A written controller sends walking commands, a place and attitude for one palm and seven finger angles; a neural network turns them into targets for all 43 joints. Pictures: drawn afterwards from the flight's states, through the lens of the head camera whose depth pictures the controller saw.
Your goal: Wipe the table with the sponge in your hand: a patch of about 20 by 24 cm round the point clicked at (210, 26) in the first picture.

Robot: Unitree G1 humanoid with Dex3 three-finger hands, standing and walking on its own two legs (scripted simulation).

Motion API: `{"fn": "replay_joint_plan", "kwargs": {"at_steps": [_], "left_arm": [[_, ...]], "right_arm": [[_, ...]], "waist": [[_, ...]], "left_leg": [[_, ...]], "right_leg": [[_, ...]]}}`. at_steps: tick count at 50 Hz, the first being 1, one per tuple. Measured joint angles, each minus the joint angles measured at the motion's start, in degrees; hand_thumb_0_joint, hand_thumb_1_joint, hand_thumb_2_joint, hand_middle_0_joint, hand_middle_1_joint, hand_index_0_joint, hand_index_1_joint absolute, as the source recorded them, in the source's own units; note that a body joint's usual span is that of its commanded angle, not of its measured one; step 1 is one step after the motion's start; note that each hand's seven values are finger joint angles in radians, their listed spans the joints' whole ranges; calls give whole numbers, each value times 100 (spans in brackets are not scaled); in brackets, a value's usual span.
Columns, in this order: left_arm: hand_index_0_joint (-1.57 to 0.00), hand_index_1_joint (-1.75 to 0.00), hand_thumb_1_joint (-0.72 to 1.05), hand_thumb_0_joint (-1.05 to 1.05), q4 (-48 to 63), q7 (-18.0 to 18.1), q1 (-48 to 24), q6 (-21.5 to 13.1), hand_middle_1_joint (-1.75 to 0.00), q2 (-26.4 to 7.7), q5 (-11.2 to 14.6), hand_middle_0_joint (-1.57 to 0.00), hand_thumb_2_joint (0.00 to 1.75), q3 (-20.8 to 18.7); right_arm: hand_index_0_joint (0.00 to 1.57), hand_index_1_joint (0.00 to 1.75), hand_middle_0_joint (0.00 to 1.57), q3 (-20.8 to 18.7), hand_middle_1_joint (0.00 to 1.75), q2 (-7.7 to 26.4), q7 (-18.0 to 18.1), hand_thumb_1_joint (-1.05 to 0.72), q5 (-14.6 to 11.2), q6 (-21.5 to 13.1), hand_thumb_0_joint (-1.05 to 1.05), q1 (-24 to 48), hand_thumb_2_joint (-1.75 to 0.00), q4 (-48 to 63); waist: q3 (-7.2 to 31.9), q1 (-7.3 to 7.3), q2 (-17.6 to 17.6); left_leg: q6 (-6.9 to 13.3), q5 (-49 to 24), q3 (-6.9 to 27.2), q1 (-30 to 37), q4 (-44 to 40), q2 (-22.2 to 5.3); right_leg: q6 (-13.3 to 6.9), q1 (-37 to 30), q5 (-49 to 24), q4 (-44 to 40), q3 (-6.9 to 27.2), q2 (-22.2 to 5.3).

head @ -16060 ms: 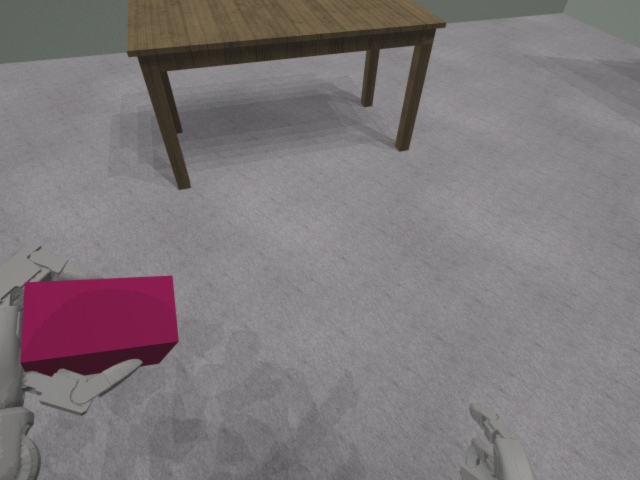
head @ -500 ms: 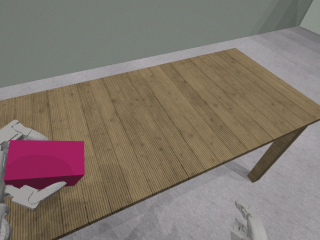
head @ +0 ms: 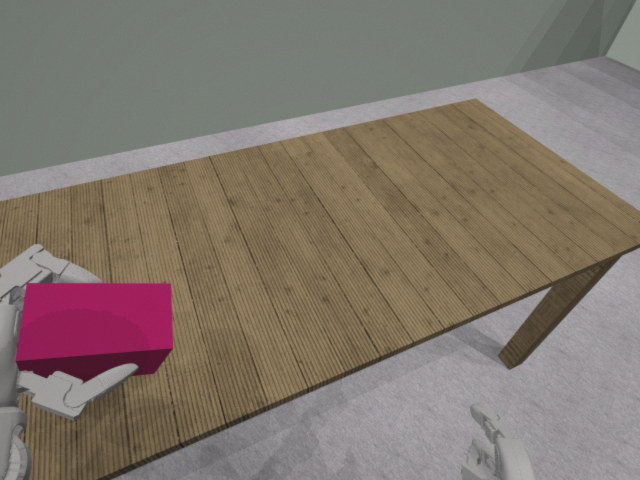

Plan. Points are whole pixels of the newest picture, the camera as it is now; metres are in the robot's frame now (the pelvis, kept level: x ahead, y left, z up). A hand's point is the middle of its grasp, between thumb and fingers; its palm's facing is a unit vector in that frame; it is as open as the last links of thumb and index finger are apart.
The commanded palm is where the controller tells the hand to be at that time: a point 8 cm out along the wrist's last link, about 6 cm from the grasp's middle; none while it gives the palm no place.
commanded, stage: shuffle to correct the standing spot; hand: left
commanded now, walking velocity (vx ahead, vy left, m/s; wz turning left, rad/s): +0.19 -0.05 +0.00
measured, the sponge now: (120, 333) +0.22 +0.21 +0.14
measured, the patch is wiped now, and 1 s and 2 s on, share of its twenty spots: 0.00 0.00 0.00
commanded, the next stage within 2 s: come to a stop and stand still in 0.74 s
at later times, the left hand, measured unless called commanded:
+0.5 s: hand (77, 332) +0.21 +0.24 +0.16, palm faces +0.36 -0.85 -0.37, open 10.4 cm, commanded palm +0.16 +0.28 +0.18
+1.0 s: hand (15, 294) +0.23 +0.29 +0.19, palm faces +0.49 -0.78 -0.38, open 10.4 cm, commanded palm +0.15 +0.28 +0.18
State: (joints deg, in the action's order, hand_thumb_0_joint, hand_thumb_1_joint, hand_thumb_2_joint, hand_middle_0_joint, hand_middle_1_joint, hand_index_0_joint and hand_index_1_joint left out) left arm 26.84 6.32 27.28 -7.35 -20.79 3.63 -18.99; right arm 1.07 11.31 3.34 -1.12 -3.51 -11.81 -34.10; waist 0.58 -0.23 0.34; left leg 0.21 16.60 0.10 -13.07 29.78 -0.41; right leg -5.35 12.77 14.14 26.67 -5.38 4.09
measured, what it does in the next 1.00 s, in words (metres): stands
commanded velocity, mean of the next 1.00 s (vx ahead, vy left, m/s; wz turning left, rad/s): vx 0.16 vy -0.05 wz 0.00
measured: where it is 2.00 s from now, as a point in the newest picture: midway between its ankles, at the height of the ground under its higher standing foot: outside the picture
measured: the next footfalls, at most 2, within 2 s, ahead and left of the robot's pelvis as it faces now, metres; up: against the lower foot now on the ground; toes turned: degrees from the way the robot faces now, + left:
none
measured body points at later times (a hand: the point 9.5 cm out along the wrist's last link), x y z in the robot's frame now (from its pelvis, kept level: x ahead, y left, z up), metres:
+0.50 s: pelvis +0.00 +0.00 +0.00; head +0.00 +0.00 +0.45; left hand +0.19 +0.28 +0.18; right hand +0.17 -0.23 -0.08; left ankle -0.01 +0.12 -0.74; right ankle +0.00 -0.06 -0.74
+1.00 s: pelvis -0.01 +0.00 +0.00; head +0.01 +0.02 +0.45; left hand +0.20 +0.33 +0.20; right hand +0.16 -0.22 -0.08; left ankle -0.02 +0.10 -0.72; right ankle +0.00 -0.06 -0.74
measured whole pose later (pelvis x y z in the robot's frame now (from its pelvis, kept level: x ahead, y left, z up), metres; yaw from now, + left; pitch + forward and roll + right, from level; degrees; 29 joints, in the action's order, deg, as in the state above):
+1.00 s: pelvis -0.01 +0.00 +0.00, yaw -1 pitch -1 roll -1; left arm 17.7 6.0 11.5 -11.7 -25.9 2.3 -25.1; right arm 0.6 11.5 1.7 -1.1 -6.4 -12.8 -34.9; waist -3.1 3.8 1.7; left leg 1.3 20.5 -1.4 -17.6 39.3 -0.1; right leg -5.8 13.1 12.2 25.4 -5.1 4.8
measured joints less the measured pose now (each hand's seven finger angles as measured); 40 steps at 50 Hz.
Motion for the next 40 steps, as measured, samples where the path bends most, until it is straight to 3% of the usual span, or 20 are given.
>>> {"fn": "replay_joint_plan", "kwargs": {"at_steps": [40], "left_arm": [[-71,-135,-52,0,5,1,94,9,-136,-59,34,-69,100,-30]], "right_arm": [[20,30,20,-14,30,27,-3,-90,-16,41,1,-23,-90,21]], "waist": [[55,-45,-29]], "left_leg": [[-24,-2,61,-50,57,-8]], "right_leg": [[-23,13,-2,13,-58,8]]}}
